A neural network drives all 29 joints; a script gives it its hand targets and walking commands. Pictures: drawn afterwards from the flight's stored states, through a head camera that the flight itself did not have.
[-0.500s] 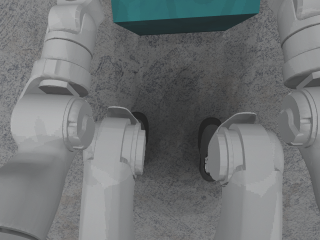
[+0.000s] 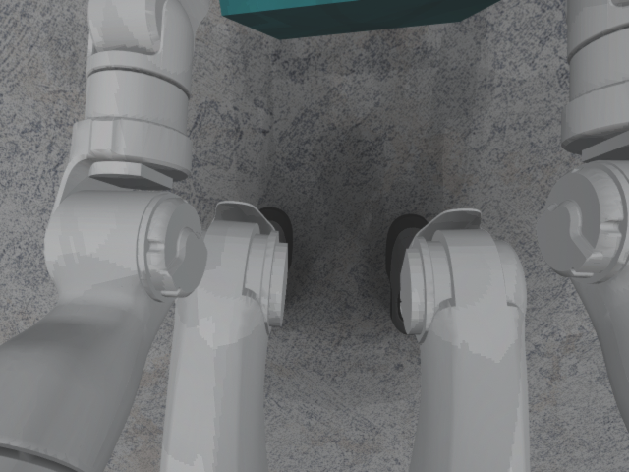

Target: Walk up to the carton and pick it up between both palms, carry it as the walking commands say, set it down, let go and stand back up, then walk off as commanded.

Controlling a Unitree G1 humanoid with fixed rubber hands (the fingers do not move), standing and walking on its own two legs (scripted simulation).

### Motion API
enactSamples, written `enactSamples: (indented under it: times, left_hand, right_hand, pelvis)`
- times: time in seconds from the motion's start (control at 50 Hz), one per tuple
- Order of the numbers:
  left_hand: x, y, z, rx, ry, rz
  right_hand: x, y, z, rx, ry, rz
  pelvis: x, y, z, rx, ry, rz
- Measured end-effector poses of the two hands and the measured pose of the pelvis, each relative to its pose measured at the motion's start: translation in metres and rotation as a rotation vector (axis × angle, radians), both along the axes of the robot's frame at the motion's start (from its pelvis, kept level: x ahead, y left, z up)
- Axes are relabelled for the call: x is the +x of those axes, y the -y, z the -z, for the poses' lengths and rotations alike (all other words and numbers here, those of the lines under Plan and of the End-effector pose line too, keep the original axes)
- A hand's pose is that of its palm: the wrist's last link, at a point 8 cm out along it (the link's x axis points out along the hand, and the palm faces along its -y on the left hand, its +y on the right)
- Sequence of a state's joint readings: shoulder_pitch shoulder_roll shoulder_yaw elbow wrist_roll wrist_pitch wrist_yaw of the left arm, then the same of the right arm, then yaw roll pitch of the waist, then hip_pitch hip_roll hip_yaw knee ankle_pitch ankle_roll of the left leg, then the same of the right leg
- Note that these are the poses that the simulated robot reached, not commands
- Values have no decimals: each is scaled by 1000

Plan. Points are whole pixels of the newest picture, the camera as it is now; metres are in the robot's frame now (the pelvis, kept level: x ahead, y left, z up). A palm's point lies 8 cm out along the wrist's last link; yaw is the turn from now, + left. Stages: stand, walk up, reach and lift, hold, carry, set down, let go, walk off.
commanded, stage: reach and lift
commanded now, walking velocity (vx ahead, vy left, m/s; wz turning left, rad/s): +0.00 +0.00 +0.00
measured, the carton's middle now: out of the picture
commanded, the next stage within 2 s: none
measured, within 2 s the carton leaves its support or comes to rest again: neither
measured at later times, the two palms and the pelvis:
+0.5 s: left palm out of the picture +0.54 +0.16 -0.10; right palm out of the picture +0.57 -0.15 -0.08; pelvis -0.02 +0.00 +0.04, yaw -1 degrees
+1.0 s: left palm out of the picture +0.52 +0.15 -0.03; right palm out of the picture +0.56 -0.16 -0.02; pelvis -0.03 +0.00 +0.09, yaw -1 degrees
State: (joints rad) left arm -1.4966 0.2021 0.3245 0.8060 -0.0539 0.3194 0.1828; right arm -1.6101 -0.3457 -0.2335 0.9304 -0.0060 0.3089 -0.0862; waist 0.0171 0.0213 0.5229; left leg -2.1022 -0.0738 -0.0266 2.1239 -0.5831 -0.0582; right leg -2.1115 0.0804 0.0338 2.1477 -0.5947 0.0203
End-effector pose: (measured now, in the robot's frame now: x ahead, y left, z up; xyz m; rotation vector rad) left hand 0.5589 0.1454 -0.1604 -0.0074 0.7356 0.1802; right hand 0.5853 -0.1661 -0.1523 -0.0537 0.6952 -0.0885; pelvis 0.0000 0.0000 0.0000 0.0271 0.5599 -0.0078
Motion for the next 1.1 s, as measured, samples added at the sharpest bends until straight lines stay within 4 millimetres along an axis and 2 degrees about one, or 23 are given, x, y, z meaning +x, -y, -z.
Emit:
enactSamples:
  times: [0.14,0.34,0.48,0.68,0.9,1.1]
  left_hand:
    - [-2,-4,-13,-10,23,-20]
    - [-9,-10,-43,-14,47,-33]
    - [-14,-10,-61,-26,48,-35]
    - [-23,-11,-82,-14,49,-27]
    - [-24,-5,-122,-27,73,-33]
    - [-42,-11,-143,-7,50,-38]
  right_hand:
    - [0,-4,-13,8,23,-3]
    - [-3,-10,-47,25,46,4]
    - [-10,-11,-66,13,49,9]
    - [-22,-11,-83,32,49,24]
    - [-23,-6,-125,36,74,31]
    - [-35,-12,-147,26,51,7]
  pelvis:
    - [-1,5,-6,14,6,10]
    - [-9,4,-22,12,30,13]
    - [-15,0,-36,-1,34,8]
    - [-22,-3,-52,-14,39,5]
    - [-27,2,-73,2,65,10]
    - [-29,6,-96,6,90,18]
